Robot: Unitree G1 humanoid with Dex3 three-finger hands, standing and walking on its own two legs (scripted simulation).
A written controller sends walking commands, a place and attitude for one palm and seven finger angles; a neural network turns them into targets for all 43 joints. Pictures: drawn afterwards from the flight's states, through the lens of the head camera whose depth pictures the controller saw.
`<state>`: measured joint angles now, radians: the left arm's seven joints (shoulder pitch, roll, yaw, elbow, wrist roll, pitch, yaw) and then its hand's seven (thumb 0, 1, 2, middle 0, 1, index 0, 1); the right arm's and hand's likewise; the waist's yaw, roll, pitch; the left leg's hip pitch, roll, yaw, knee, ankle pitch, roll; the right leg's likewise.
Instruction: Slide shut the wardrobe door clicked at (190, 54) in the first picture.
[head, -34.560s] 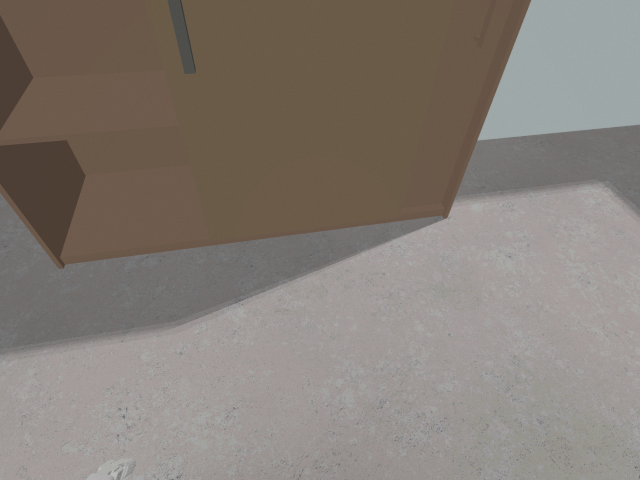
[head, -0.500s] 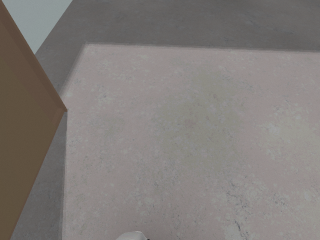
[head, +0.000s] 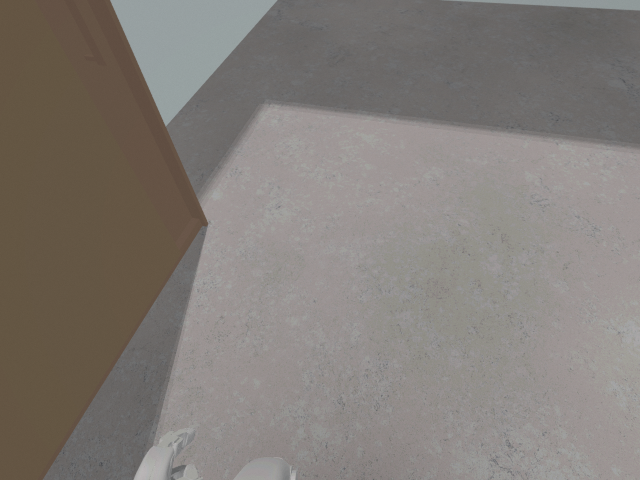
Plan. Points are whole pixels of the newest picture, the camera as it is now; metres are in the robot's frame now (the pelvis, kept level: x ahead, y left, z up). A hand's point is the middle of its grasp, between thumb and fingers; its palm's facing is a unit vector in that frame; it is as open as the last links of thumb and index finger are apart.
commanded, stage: turn to face it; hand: right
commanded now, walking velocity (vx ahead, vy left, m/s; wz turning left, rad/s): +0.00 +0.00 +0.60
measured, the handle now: out of the picture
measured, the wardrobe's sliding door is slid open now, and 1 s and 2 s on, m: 0.61 0.61 0.61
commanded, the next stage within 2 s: take the last steps up to it in 1.92 s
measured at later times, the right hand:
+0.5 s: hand (419, 461) +0.17 -0.12 -0.16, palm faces -0.32 +0.91 -0.25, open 7.3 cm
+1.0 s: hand (395, 426) +0.22 -0.09 -0.16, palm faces -0.59 +0.77 -0.24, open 7.3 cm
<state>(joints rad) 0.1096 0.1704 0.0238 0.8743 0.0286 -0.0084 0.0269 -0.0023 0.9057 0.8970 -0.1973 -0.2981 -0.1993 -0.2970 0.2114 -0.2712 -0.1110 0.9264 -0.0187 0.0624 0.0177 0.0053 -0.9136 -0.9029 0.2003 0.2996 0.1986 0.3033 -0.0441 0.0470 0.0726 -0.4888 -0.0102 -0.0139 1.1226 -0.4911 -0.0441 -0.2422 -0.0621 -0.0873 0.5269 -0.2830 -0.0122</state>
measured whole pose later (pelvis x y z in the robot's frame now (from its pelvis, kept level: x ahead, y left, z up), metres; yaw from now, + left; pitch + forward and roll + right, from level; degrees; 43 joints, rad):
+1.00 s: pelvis +0.01 +0.02 +0.00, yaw +39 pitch +0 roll +1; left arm 0.23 0.22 0.04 0.90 0.03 0.01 0.01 0.00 0.90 0.90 -0.20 -0.30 -0.20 -0.30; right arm 0.15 -0.25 -0.08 0.91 -0.02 0.07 0.05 0.01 -0.91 -0.90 0.20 0.30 0.20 0.30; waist 0.01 -0.03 0.08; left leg -0.36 0.06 0.08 0.76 -0.42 -0.03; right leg -0.26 -0.17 -0.25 0.56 -0.29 0.03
